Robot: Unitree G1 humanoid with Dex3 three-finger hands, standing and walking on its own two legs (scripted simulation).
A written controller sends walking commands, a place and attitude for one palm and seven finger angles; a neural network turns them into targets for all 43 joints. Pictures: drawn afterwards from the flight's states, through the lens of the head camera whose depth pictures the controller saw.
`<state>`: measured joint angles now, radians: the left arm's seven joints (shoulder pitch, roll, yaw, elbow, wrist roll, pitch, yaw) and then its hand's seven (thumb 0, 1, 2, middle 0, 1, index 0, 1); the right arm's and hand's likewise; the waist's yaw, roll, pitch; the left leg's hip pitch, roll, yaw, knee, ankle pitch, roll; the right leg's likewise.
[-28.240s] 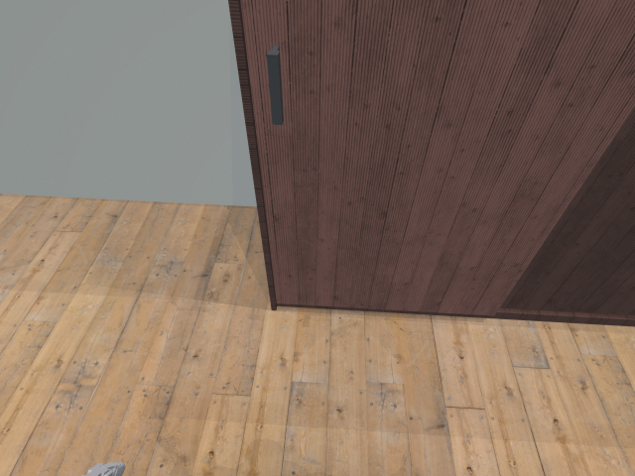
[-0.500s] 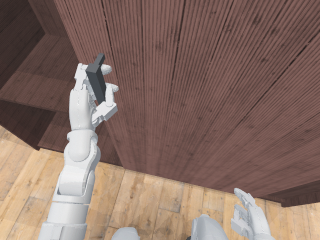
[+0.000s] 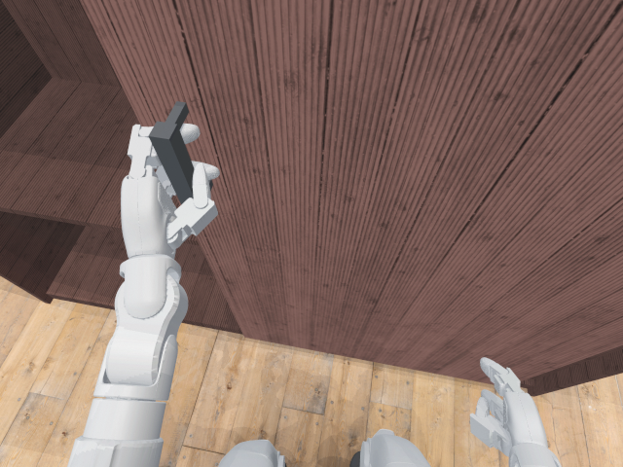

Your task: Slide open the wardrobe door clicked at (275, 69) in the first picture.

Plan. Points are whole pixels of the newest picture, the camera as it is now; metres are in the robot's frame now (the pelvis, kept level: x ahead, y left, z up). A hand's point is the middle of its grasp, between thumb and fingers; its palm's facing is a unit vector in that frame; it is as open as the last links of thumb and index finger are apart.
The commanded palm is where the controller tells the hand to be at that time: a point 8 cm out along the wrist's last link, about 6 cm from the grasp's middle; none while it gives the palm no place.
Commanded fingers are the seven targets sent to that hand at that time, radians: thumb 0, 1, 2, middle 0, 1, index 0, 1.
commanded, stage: step sideways, sliding the door along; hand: left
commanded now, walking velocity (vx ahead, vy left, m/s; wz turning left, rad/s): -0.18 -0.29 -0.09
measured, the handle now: (189, 165) +0.40 +0.20 +0.13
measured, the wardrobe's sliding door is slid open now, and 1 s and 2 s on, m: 0.67 0.69 0.69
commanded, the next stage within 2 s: stop walking and hold the door there in 0.64 s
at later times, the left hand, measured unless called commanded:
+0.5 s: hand (230, 198) +0.36 +0.14 +0.13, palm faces +0.49 -0.87 -0.11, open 6.8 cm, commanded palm +0.32 +0.11 +0.12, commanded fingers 0.00 0.90 0.90 -0.45 -1.40 -0.45 -1.40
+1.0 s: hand (220, 201) +0.36 +0.15 +0.13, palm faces +0.46 -0.84 -0.29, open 6.5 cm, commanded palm +0.32 +0.18 +0.11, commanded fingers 0.00 0.90 0.90 -0.45 -1.40 -0.45 -1.40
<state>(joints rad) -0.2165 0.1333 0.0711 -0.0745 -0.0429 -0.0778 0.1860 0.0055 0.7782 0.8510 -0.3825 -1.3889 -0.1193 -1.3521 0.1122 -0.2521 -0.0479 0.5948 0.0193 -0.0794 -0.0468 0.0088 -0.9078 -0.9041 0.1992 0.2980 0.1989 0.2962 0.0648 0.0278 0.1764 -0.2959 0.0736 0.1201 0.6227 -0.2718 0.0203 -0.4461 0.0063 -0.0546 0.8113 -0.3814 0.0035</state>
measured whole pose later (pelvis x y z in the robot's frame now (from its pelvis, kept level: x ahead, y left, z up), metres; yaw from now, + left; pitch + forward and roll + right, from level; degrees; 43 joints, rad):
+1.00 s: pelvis +0.01 -0.16 +0.01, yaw -6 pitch -2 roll -4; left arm -0.18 0.47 0.41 0.31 -0.07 -0.07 0.11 -0.07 0.67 0.83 -0.39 -1.28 -0.22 -1.35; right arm 0.18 -0.17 0.06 0.58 0.02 -0.11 -0.04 0.01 -0.90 -0.90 0.21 0.30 0.21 0.30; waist 0.05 0.05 0.09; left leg -0.15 0.21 0.18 0.51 -0.32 -0.07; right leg -0.33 0.00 -0.15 0.56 -0.08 0.03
